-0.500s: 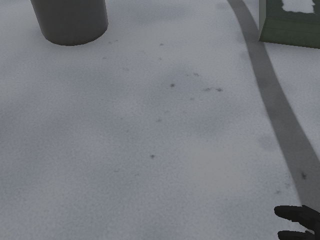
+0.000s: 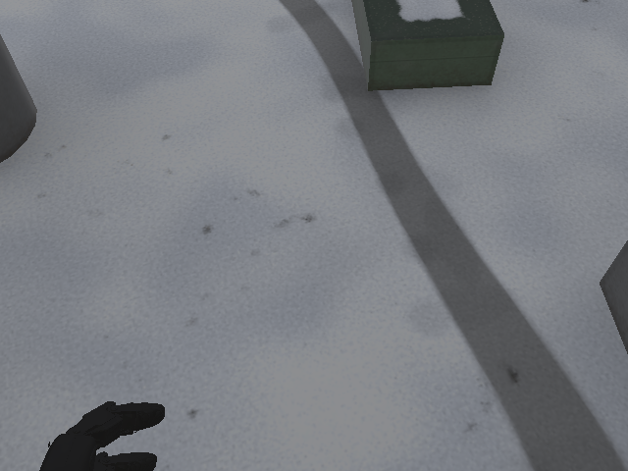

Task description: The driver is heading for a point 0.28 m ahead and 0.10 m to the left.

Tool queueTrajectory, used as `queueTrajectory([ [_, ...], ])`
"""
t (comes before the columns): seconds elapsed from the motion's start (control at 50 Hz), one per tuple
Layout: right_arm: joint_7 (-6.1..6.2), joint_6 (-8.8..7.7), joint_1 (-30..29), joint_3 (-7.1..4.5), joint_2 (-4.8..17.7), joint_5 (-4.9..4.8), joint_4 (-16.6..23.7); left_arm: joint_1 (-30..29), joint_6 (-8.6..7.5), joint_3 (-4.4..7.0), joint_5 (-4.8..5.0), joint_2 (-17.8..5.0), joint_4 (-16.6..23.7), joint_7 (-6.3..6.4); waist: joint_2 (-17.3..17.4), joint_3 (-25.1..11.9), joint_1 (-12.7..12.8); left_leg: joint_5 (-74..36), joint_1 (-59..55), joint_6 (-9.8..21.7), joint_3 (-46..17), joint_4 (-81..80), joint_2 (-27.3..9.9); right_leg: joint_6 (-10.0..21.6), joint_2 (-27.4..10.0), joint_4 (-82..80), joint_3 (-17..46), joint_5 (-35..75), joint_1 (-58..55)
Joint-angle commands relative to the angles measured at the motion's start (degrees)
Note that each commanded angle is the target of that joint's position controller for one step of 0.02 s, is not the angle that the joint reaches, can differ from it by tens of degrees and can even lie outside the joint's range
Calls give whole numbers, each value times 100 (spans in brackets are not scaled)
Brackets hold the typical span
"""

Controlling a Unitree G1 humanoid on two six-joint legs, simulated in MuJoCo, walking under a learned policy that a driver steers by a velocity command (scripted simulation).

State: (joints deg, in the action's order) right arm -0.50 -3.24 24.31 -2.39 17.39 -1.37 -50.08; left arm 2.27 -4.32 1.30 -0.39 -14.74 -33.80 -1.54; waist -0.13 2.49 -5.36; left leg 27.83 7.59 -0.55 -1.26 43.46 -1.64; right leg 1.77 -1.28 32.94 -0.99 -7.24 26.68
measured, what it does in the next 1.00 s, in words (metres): walks ahead: left foot, then right foot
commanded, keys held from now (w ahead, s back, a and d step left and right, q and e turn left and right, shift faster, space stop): w+q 0.12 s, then no key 0.88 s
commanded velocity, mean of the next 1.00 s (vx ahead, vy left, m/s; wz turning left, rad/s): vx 0.18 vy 0.00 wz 0.12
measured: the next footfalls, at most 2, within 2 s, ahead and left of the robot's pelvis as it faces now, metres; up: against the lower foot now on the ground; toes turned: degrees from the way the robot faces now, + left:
left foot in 0.40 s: +0.32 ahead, +0.15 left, +0.00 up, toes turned +8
right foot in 0.70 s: +0.29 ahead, -0.10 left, +0.00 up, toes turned +8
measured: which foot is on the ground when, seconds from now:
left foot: up 0.00-0.38, down 0.40-1.00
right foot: down 0.00-0.42, up 0.44-0.68, down 0.70-1.00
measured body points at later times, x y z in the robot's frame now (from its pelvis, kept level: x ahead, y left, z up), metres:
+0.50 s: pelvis +0.19 +0.04 +0.00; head +0.22 +0.06 +0.45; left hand +0.23 +0.32 -0.13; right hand +0.41 -0.18 -0.09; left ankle +0.28 +0.14 -0.72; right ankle +0.12 -0.12 -0.68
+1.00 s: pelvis +0.25 +0.02 +0.01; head +0.26 +0.02 +0.46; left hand +0.28 +0.28 -0.13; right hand +0.39 -0.22 -0.12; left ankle +0.28 +0.14 -0.72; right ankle +0.25 -0.11 -0.72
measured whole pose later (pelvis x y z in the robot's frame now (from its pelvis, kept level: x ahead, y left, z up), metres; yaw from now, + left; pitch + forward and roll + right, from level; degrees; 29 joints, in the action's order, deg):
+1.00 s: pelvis +0.25 +0.02 +0.01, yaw +8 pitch -1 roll +0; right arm 1.1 0.4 9.1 -2.4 13.4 0.5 -53.9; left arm 13.2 -1.2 1.3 -0.5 -12.4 -56.2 1.7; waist 0.2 1.7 0.0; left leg 10.7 16.1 0.0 -0.2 28.0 0.2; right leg -0.8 -1.2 29.4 -0.2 -17.7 10.5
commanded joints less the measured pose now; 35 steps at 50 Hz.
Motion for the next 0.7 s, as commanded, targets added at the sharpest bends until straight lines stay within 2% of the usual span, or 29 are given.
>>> queueTrajectory([
  [0.02,7,-211,-302,-151,800,-163,689,2076,19,413,-4,-1091,-182,98,-947,-1447,1214,123,3679,107,-540,2976,-97,1219,-2134,-1389,3049,-924,-4116],
  [0.04,24,-193,-555,-147,737,-124,734,1738,-6,354,26,-901,-204,82,-749,-1008,1059,-330,3592,104,-415,2808,-319,1084,-1852,-1542,2373,-618,-3461],
  [0.06,40,-151,-686,-170,683,-48,747,1430,-35,312,16,-729,-230,58,-670,-678,892,-663,3425,84,-387,2572,-449,1010,-1647,-1753,1908,-314,-2882],
  [0.08,41,-67,-602,-190,600,-35,710,1229,-88,283,-19,-598,-249,44,-728,-505,705,-916,3088,65,-435,2430,-562,948,-1492,-1976,1502,-2,-2420],
  [0.1,38,14,-499,-177,464,-52,679,1105,-140,296,-36,-559,-290,39,-707,-435,587,-1066,2851,37,-424,2365,-577,957,-1461,-2166,1247,191,-2136],
  [0.14,51,130,-579,-161,281,-23,728,997,-237,335,-38,-610,-412,47,-501,-185,465,-1240,2786,-50,-441,2125,-541,1035,-1474,-2378,801,1100,-1789],
  [0.18,74,165,-779,-145,191,70,843,953,-253,376,-54,-729,-554,82,-368,-37,384,-1535,2782,-132,-431,1465,-442,1038,-1409,-2322,310,2283,-1684],
  [0.22,7,132,-1010,-71,36,122,915,888,-203,395,-30,-814,-641,137,-386,-67,410,-2226,2391,-114,-220,487,-367,937,-1175,-2239,-227,2728,-1563],
  [0.26,-87,86,-1404,-23,-19,142,1024,1027,-145,409,11,-911,-770,185,-381,-147,573,-2799,2028,-79,-32,-266,-242,885,-1121,-2148,-399,2895,-1617],
  [0.3,-148,76,-1599,-49,109,140,1130,1174,-88,435,77,-1036,-924,199,-420,-268,610,-2891,1826,6,-59,-661,-176,826,-1248,-1944,-321,2850,-1894],
  [0.34,-168,76,-1636,-104,289,173,1190,1134,-32,466,166,-1129,-1040,208,-479,-325,520,-2642,1678,175,-59,-976,-115,709,-1354,-1558,-228,2741,-2123],
  [0.36,-160,74,-1478,-144,357,204,1145,1057,0,469,210,-1139,-1084,216,-428,-411,374,-2753,1358,272,28,-1290,-32,592,-1298,-1217,-254,2650,-2140],
  [0.38,-123,70,-1194,-216,498,240,1034,1118,19,446,211,-1066,-1141,222,-314,-596,255,-3054,788,392,149,-1598,138,436,-1081,-688,-319,2652,-2101],
  [0.4,-53,66,-947,-335,889,250,997,1437,14,386,97,-897,-1199,223,181,-872,249,-5122,38,539,-126,-1693,-141,124,-679,151,-565,1986,-1819],
  [0.42,30,113,-758,-360,1228,397,1069,2030,-18,235,-96,-535,-1182,185,1183,-1576,450,-7408,-1639,1320,-1489,-1239,-1381,-293,-135,1663,-642,-631,-459],
  [0.44,33,151,-764,-196,749,342,1053,2230,68,127,-43,-368,-1314,151,1462,-2325,427,-7105,-1754,2046,-2449,-1571,-2099,-525,68,2705,83,-3253,-197],
  [0.46,-40,171,-952,-122,538,227,1053,1965,187,233,111,-757,-1329,140,918,-2126,365,-5773,-1185,1935,-2239,-1877,-1832,-530,-127,2976,480,-3324,-167],
  [0.48,-77,167,-1276,-103,463,190,1040,1615,298,252,179,-776,-1263,177,682,-1542,433,-4631,-729,1696,-1929,-2079,-1591,-511,-225,2984,404,-3197,142],
  [0.5,-93,162,-1571,-103,469,188,1043,1425,401,271,130,-762,-1268,253,510,-1115,489,-3735,-187,1520,-1736,-2328,-1420,-522,-297,2763,383,-2911,229],
  [0.52,-72,174,-1857,-103,457,210,1060,1384,498,299,66,-791,-1280,327,594,-936,610,-3022,340,1378,-1563,-2542,-1286,-553,-385,2467,430,-2560,-30],
  [0.54,-52,196,-2042,-126,504,263,1053,1459,561,294,50,-736,-1328,370,754,-821,719,-2616,824,1308,-1398,-2707,-1139,-587,-339,2214,358,-2272,-388],
  [0.58,2,199,-2162,-115,400,306,997,1601,589,270,29,-583,-1460,427,813,-846,768,-2271,1152,1295,-1135,-2822,-997,-587,-277,1681,272,-1948,-870],
  [0.62,50,194,-2148,-106,337,280,894,1509,573,241,25,-493,-1518,429,796,-895,698,-1816,1186,1258,-1027,-2843,-937,-520,-249,1046,230,-1488,-1186],
  [0.66,91,226,-2178,-94,313,224,787,1514,551,229,2,-445,-1603,389,739,-852,751,-1093,1308,1125,-953,-2796,-845,-426,-160,280,120,-815,-1607],
  [0.7,97,249,-1997,-33,135,179,620,1515,533,209,-116,-444,-1652,338,552,-641,790,-85,1599,691,-829,-2743,-591,-231,-183,-543,149,-239,-2040],
])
